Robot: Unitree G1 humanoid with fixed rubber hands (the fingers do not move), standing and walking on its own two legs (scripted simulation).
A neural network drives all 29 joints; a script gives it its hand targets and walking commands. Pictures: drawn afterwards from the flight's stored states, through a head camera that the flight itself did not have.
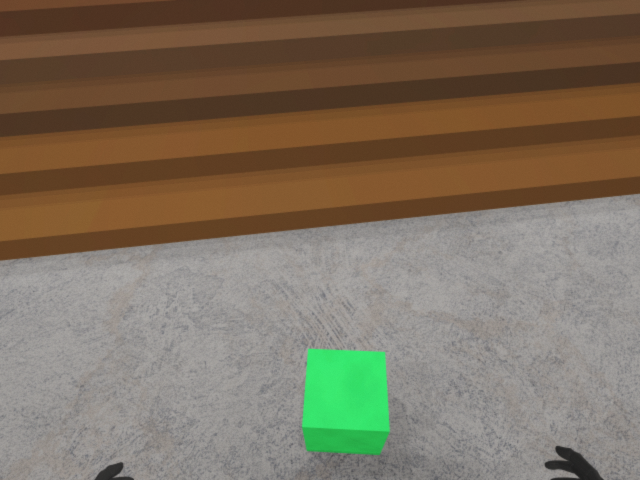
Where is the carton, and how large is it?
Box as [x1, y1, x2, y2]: [302, 349, 389, 454]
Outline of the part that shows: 308,349 302,428 307,450 379,454 389,431 384,352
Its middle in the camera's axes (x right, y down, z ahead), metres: +0.07 +0.46 +1.09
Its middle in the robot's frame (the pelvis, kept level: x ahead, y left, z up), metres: +0.41 -0.04 -0.66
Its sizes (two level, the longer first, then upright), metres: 0.210 0.200 0.250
